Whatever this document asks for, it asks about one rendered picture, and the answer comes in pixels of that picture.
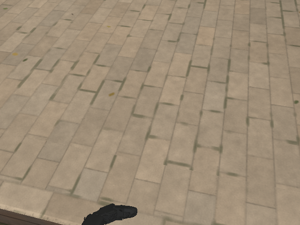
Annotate left robot hand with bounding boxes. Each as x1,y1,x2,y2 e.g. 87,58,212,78
82,203,138,225

